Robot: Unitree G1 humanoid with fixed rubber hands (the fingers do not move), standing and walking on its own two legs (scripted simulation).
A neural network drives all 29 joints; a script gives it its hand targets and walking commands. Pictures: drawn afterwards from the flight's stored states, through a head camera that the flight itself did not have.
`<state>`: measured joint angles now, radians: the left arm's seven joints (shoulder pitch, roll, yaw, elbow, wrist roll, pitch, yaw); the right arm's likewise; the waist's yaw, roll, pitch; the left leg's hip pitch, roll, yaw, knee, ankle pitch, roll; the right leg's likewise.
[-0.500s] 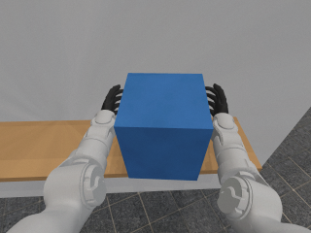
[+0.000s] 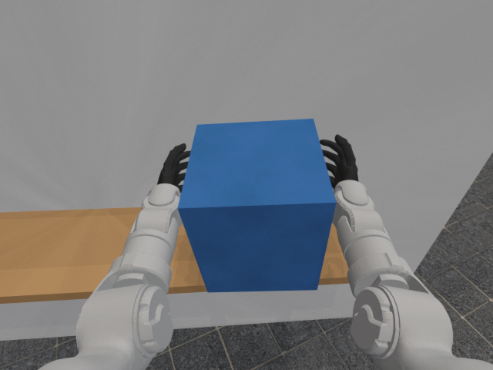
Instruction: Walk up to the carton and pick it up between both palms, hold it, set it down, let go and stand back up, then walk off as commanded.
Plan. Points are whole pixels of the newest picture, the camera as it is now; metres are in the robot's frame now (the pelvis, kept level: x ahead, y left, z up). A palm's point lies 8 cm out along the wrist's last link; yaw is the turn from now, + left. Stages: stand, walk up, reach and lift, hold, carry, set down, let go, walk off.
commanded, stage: reach and lift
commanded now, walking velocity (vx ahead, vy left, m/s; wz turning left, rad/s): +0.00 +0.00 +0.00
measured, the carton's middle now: (258, 209) +0.40 -0.04 +0.09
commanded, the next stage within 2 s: none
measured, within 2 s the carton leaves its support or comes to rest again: neither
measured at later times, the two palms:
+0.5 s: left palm (160, 168) +0.42 +0.13 +0.18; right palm (336, 164) +0.41 -0.17 +0.18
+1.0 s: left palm (148, 155) +0.39 +0.14 +0.23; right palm (347, 140) +0.38 -0.16 +0.25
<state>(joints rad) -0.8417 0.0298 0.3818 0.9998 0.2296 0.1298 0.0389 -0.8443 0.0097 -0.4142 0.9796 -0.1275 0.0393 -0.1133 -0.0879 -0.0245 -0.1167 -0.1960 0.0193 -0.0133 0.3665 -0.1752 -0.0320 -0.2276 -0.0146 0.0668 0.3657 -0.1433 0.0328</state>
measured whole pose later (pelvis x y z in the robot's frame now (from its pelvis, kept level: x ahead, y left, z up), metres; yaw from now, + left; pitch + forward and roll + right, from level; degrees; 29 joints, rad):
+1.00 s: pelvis +0.00 +0.00 +0.00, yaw +0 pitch -6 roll +0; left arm -0.85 0.01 0.35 0.62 0.27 0.55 0.02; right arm -0.97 -0.08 -0.22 0.90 0.08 0.30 -0.15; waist -0.07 -0.04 -0.09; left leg -0.06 0.02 -0.01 0.32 -0.17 -0.03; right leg -0.10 -0.02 0.07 0.34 -0.14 0.03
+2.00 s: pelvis +0.01 +0.00 +0.00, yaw +0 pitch -5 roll +0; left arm -0.86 0.04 0.35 0.39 0.22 0.81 0.02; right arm -1.08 -0.19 0.04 0.83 0.41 0.50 -0.25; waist -0.13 -0.04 -0.09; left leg -0.06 0.02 -0.01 0.34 -0.19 -0.03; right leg -0.09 -0.02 0.07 0.34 -0.16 0.03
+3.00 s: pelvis +0.00 +0.00 +0.00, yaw +0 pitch -6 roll +0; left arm -0.97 0.06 0.35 0.43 0.23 0.89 0.00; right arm -1.19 -0.23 0.00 0.83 0.39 0.65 -0.26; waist -0.07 -0.01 -0.14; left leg -0.06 0.02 -0.01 0.34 -0.18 -0.03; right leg -0.09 -0.01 0.07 0.34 -0.15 0.03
